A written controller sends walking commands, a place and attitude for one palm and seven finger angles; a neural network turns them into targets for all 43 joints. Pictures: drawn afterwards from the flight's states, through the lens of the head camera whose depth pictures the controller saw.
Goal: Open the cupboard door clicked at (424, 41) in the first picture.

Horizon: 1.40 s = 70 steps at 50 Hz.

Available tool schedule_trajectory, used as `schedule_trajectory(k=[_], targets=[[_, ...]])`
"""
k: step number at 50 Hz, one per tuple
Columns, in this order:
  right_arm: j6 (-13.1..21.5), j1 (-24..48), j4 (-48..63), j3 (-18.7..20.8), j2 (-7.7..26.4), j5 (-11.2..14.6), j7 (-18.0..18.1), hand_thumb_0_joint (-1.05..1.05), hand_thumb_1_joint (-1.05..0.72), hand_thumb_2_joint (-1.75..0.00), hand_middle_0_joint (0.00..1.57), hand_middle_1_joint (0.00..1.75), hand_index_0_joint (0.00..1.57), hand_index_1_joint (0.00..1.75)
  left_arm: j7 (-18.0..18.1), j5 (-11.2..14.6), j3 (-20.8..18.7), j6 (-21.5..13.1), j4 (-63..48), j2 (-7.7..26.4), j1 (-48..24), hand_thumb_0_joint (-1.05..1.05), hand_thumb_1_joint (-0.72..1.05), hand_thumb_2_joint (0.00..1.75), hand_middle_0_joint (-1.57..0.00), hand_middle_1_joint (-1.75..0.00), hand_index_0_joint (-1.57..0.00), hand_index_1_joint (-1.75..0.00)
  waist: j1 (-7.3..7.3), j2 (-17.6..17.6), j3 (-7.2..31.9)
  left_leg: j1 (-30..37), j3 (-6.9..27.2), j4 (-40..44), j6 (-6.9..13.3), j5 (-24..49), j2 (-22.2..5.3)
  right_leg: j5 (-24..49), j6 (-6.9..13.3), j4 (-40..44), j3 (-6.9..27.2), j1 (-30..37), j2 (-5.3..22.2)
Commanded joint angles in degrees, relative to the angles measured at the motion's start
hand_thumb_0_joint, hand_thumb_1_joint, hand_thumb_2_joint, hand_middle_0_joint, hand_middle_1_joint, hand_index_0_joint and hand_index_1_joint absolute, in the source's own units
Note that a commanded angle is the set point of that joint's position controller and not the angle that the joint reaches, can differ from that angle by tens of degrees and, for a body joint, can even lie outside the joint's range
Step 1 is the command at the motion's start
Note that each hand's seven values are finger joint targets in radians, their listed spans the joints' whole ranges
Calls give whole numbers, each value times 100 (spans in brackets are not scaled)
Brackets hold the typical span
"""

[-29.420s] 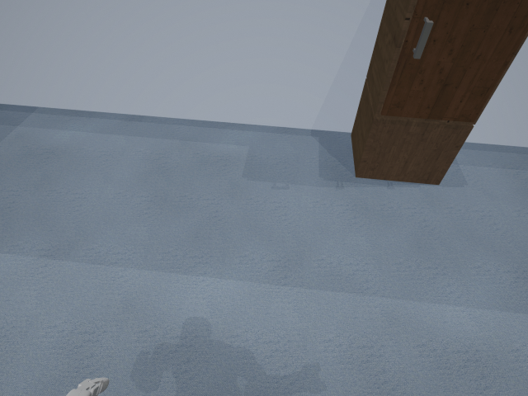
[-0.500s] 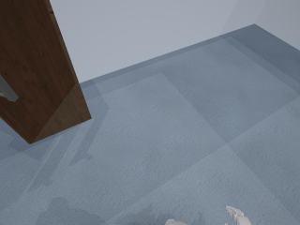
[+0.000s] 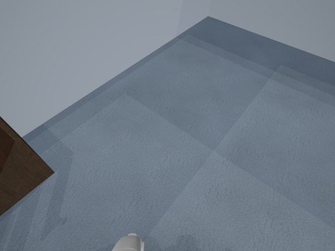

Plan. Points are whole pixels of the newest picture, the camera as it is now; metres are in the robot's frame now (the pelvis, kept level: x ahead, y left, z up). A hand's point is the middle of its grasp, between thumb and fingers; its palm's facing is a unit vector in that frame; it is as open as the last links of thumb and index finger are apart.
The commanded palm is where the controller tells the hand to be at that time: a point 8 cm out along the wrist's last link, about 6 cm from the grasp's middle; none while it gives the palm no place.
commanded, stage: walk to a spot facing it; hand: left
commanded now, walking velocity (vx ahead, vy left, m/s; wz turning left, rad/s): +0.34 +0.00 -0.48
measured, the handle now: out of the picture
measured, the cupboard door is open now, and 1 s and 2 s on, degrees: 44 44 44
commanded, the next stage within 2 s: turn to face it in 1.08 s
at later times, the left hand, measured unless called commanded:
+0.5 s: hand (142, 161) +0.40 +0.11 -0.15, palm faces -0.35 -0.91 -0.21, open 7.4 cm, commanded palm none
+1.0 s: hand (147, 161) +0.42 +0.10 -0.19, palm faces -0.26 -0.95 -0.16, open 7.3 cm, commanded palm none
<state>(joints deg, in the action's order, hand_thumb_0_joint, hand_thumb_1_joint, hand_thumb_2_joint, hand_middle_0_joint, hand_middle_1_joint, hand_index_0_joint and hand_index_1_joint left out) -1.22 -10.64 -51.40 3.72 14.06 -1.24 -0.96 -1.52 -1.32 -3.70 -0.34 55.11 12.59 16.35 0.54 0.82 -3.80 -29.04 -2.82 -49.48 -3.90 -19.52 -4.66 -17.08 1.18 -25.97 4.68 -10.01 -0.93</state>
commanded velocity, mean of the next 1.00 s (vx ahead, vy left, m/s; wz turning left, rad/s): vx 0.36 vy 0.00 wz -0.27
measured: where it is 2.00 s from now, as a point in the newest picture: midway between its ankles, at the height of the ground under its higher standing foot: (206, 179)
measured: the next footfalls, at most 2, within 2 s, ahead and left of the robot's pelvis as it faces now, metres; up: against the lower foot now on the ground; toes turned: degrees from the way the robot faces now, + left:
left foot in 0.10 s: +0.15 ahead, +0.14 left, +0.00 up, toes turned +0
right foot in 0.52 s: +0.29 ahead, -0.16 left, +0.00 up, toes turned -23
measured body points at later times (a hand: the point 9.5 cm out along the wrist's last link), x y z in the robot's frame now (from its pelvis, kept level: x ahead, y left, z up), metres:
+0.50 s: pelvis +0.19 -0.02 -0.01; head +0.23 -0.04 +0.44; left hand +0.42 +0.16 -0.13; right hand +0.03 -0.21 -0.16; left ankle +0.11 +0.14 -0.74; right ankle +0.25 -0.14 -0.73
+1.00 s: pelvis +0.41 -0.09 -0.02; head +0.44 -0.07 +0.43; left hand +0.44 +0.15 -0.18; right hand +0.46 -0.35 -0.14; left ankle +0.52 -0.01 -0.74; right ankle +0.26 -0.14 -0.72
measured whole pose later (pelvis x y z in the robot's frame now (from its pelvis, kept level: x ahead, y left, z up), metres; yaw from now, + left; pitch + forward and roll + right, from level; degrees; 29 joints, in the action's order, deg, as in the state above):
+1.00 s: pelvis +0.41 -0.09 -0.02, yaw -22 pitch +0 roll -1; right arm 3.7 -5.8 -54.6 2.3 9.9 -2.2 -0.6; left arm -0.7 -0.4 -3.4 -2.5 64.4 10.8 22.6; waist 2.3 1.8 -2.2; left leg -22.2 -7.1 -34.0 1.8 -11.0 -3.8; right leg -26.2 2.1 -40.3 -1.9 -7.8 -1.3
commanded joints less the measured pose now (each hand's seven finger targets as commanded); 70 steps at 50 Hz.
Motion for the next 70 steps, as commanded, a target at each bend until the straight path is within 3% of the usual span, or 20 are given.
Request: schedule_trajectory(k=[1,3,5,6,8,13,21,25,26,27,32,44,46,49,53,58,65,66,68,70], targets=[[355,68,515,83,336,34,4,0,-90,-90,20,30,20,30,61,-13,-332,-174,-390,1254,-210,0,90,90,-20,-30,-20,-30,-69,806,152,926,-168,1214,34,305,274,-391,915,987,1253,-450,1100],[441,-667,230,120,547,32,102,0,-90,-90,20,30,20,30,44,14,-295,-148,-443,1032,-419,0,90,90,-20,-30,-20,-30,-443,282,269,2442,-197,2069,56,558,290,-512,637,348,985,-1321,716],[527,-2164,-116,351,1596,-162,228,0,-90,-90,20,30,20,30,-30,91,-143,-134,-589,363,-276,0,90,90,-20,-30,-20,-30,-980,-2516,1084,4039,3029,3467,870,-1514,-2173,-1873,27,-3129,-483,-2970,-492],[482,-2225,-136,293,1557,-145,275,0,-90,-90,20,30,20,30,-37,37,-161,-162,-751,484,-690,0,90,90,-20,-30,-20,-30,-943,-1710,793,3519,3804,3975,1288,-2061,-2634,-1679,83,-4074,-4,-3272,-101],[520,-1516,67,165,1086,-151,231,0,-90,-90,20,30,20,30,-105,-47,-216,-222,-699,467,-913,0,90,90,-20,-30,-20,-30,-559,-748,98,2353,2937,3979,1320,-1430,-2225,-800,79,-4800,-106,-3363,381],[658,-1291,-146,-30,508,-70,260,0,-90,-90,20,30,20,30,-247,-53,-101,-31,-567,93,-709,0,90,90,-20,-30,-20,-30,-134,-1118,239,2395,261,3737,867,1342,-1305,328,-134,-3871,-537,-2983,598],[546,-1762,-500,-19,514,-120,192,0,-90,-90,20,30,20,30,-221,-38,-25,-31,-772,100,-1716,0,90,90,-20,-30,-20,-30,-373,-911,-22,2413,-537,3604,886,1948,-1529,491,36,-1358,-1113,-1896,434],[510,-1318,-470,-62,500,-1,133,0,-90,-90,20,30,20,30,-84,-88,-248,-168,-48,824,515,0,90,90,-20,-30,-20,-30,773,277,1008,933,-1279,499,435,2653,-890,142,583,-407,-623,1782,530],[533,-1263,-212,-137,92,113,110,0,-90,-90,20,30,20,30,25,-66,-465,-206,163,1566,1417,0,90,90,-20,-30,-20,-30,1052,1894,1661,-812,-1294,-1642,127,-1229,134,143,1267,400,2273,3042,2329],[519,-900,-110,-79,320,101,132,0,-90,-90,20,30,20,30,103,86,-455,-189,183,1675,1273,0,90,90,-20,-30,-20,-30,933,1568,1482,-1338,-242,-2603,230,-1580,-1,530,1433,948,2862,2729,2576],[314,-972,-463,-37,3,-27,127,0,-90,-90,20,30,20,30,187,55,-131,-310,-155,591,-335,0,90,90,-20,-30,-20,-30,-141,551,309,-220,92,-1400,77,-134,-556,1519,1047,1278,591,-92,1663],[424,438,-32,-2,-66,-4,-56,0,-90,-90,20,30,20,30,143,23,-103,-454,493,601,492,0,90,90,-20,-30,-20,-30,59,377,-86,245,-257,1443,221,710,-65,1522,901,1235,498,502,1498],[491,-218,-280,23,98,-34,13,0,-90,-90,20,30,20,30,155,55,-107,-449,501,599,381,0,90,90,-20,-30,-20,-30,-311,146,191,1468,-420,2146,349,892,158,2459,695,299,80,256,1215],[493,-2286,-773,245,1192,-119,181,0,-90,-90,20,30,20,30,93,110,52,-496,171,237,231,0,90,90,-20,-30,-20,-30,-957,-1650,1455,4514,2861,3045,1724,1631,-2418,-1374,99,-4181,-679,-2568,-72],[566,-1092,-528,-4,345,-79,225,0,-90,-90,20,30,20,30,34,-9,-54,-296,201,105,-201,0,90,90,-20,-30,-20,-30,-319,-489,-106,2034,1392,3738,1281,1196,-1810,-263,-15,-4713,-246,-2729,659],[611,-946,-641,-15,212,-35,228,0,-90,-90,20,30,20,30,-52,-30,-43,-41,155,-136,-94,0,90,90,-20,-30,-20,-30,1,-954,-1,1816,-391,3804,978,2144,-1225,503,-160,-3173,-691,-2221,705],[439,-1158,-903,-96,293,-6,232,0,-90,-90,20,30,20,30,44,-19,30,-151,219,21,-89,0,90,90,-20,-30,-20,-30,111,-583,219,1373,-182,2785,896,2449,-906,1301,-169,-668,-1239,-90,329],[425,-1140,-908,-105,193,34,220,0,-90,-90,20,30,20,30,78,-20,-24,-194,293,245,161,0,90,90,-20,-30,-20,-30,242,-341,379,1111,-233,2348,703,1885,-654,1687,-177,-347,-1028,568,479],[344,-1458,-794,-105,-89,104,180,0,-90,-90,20,30,20,30,179,-21,-217,-275,442,1148,875,0,90,90,-20,-30,-20,-30,456,1400,1147,-78,-733,31,204,-1468,354,3272,693,286,843,1916,2595],[196,-1207,-678,-91,-200,115,202,0,-90,-90,20,30,20,30,269,31,-172,-174,254,1105,440,0,90,90,-20,-30,-20,-30,392,965,630,-174,-21,-1533,243,-1941,33,2295,1124,890,809,845,2961]])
